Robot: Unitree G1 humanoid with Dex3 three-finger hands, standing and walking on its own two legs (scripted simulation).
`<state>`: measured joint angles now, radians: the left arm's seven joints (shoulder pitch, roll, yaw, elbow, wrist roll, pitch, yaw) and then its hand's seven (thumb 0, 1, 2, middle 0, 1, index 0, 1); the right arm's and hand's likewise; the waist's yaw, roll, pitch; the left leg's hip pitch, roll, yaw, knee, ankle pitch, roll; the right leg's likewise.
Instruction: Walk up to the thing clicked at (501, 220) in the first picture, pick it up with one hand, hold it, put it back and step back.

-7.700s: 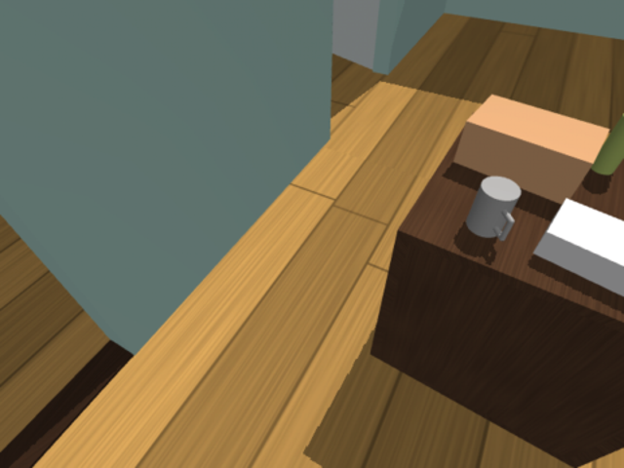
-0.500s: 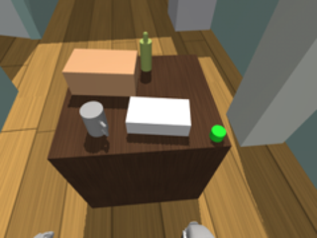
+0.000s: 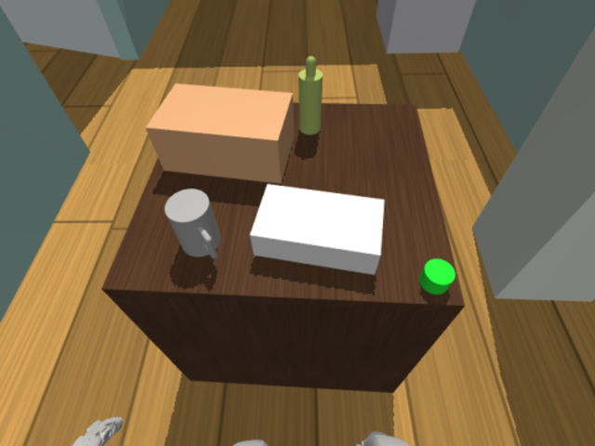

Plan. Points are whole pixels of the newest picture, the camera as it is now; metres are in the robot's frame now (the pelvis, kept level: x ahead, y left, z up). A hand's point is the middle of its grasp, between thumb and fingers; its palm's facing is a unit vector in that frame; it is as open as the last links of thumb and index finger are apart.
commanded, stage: walk up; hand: left
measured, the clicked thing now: (198, 229) +0.48 +0.21 -0.06
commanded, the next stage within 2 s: stand in 1.36 s
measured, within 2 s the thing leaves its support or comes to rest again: neither
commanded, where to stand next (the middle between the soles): +0.07 +0.02 m, yaw -2 degrees
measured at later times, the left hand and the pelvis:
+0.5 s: hand out of the picture +0.03 +0.29 -0.13, palm faces -0.02 -0.92 -0.39, open 7.3 cm; pelvis -0.02 +0.02 +0.02, yaw +0 degrees
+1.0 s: hand out of the picture +0.09 +0.28 -0.12, palm faces -0.09 -0.93 -0.36, open 7.3 cm; pelvis -0.01 +0.03 +0.03, yaw -2 degrees
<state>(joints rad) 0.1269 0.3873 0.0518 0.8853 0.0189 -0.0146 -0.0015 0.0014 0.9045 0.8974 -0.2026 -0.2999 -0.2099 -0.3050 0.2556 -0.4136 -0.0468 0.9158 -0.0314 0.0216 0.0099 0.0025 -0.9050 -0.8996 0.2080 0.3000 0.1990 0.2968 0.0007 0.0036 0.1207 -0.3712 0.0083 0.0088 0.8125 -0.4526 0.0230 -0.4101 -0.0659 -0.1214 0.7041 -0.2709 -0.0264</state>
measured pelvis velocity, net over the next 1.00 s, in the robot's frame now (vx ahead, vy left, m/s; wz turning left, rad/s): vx -0.01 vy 0.03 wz -0.04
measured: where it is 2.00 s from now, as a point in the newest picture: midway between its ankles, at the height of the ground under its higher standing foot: outside the picture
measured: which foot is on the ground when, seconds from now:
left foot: up 0.00-0.00, down 0.02-1.00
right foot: down 0.00-0.06, up 0.08-0.30, down 0.32-1.00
